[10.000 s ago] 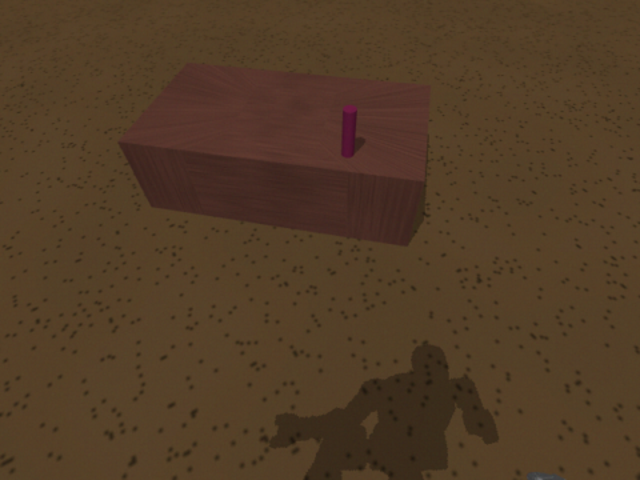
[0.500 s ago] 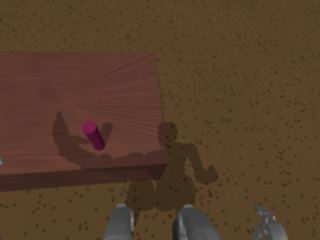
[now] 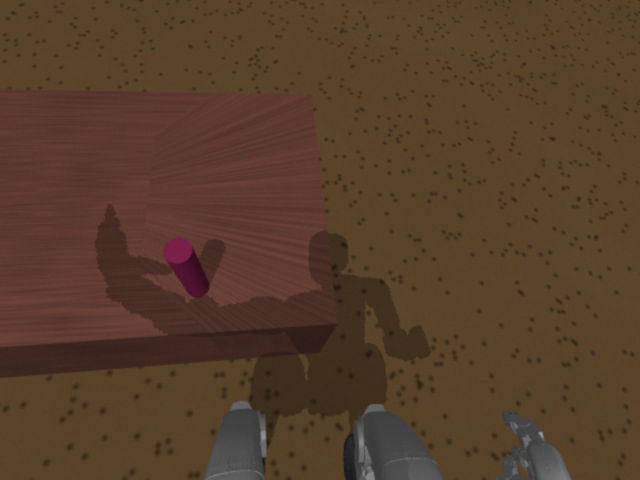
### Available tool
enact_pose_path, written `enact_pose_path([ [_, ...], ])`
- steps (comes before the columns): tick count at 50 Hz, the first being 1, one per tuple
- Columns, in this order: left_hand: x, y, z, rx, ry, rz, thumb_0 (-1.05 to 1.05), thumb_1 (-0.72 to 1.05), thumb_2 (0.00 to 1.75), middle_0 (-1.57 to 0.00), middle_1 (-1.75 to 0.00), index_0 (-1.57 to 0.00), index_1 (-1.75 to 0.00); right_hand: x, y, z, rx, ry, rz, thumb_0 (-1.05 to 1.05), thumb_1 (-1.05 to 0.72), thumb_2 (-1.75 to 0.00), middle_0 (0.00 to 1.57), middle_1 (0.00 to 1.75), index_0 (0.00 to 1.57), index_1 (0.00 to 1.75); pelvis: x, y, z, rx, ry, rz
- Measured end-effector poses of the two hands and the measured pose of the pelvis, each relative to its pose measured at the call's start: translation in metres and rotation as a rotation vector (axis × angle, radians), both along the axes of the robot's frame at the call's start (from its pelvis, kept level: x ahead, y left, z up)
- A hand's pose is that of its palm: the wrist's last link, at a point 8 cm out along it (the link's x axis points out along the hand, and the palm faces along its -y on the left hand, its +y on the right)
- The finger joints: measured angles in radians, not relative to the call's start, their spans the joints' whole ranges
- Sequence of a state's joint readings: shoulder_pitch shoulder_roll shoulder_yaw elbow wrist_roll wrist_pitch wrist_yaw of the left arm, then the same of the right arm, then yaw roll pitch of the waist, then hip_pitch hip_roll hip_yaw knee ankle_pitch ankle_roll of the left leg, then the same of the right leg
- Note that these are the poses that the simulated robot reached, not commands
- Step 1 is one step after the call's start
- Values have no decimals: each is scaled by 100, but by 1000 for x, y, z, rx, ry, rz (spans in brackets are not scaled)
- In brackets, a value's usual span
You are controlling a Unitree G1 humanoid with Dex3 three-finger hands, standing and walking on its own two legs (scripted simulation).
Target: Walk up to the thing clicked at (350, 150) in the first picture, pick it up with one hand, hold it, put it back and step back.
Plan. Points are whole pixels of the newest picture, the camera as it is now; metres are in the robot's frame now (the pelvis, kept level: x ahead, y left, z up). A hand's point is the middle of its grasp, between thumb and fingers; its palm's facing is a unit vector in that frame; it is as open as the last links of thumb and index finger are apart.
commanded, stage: go down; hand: left
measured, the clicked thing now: (189, 270) +0.44 +0.21 -0.25
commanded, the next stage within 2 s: approach in 0.76 s
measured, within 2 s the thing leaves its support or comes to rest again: neither
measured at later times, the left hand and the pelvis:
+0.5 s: hand out of the picture +0.38 +0.41 +0.03, palm faces +0.24 -0.97 -0.09, open 17.3 cm; pelvis -0.01 +0.00 -0.01, yaw +0 degrees
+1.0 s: hand out of the picture +0.40 +0.41 +0.04, palm faces +0.24 -0.97 -0.06, open 17.3 cm; pelvis -0.01 +0.00 -0.02, yaw +0 degrees
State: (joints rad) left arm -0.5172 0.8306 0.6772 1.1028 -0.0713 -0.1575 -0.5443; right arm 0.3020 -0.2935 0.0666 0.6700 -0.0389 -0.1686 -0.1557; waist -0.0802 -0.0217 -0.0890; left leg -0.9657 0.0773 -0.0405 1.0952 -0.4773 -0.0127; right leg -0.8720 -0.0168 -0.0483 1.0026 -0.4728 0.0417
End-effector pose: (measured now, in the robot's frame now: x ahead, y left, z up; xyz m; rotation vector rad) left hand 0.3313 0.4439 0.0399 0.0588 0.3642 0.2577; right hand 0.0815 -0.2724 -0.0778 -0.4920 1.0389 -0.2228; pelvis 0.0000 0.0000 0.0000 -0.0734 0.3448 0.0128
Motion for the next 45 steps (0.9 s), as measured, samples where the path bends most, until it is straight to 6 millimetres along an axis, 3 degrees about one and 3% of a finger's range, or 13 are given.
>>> enact_pose_path([
  [26, 15, 10, 5, 3, -68, -2, -2, -50, 10, -8, -6, -4, -9, -12, -6, -8, -20, 53, 23, 1, -88, -90, 21, 30, 20, 30, -7, -5, -11, -7, 34, 6],
  [45, 30, 15, 9, -1, -110, -12, -2, -48, 10, -8, -7, -4, -9, -16, 3, -12, -15, 69, 17, 1, -88, -90, 21, 30, 20, 30, -6, 1, -15, -16, 52, 4],
])
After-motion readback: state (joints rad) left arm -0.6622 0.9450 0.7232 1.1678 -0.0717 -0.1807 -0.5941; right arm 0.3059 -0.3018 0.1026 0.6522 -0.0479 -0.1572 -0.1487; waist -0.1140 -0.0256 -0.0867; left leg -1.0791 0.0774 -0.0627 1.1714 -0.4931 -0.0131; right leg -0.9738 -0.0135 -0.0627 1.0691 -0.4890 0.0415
